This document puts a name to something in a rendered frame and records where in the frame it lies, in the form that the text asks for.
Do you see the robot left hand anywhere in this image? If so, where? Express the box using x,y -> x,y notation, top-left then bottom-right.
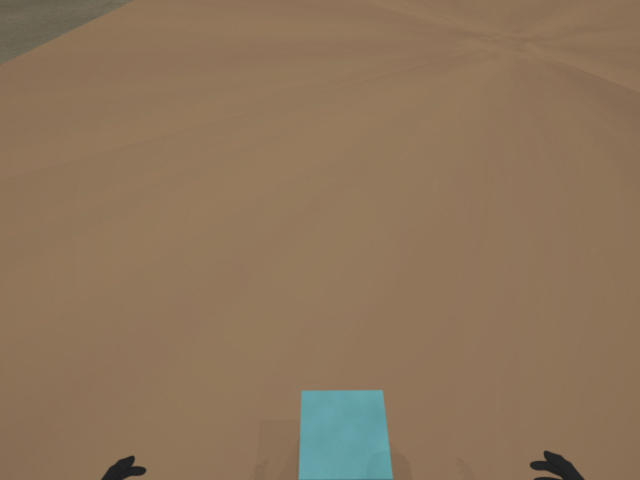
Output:
101,456 -> 146,480

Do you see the robot right hand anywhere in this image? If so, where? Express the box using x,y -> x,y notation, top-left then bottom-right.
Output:
530,451 -> 585,480

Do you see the carton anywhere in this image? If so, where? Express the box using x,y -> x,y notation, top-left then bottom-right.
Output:
299,390 -> 393,480

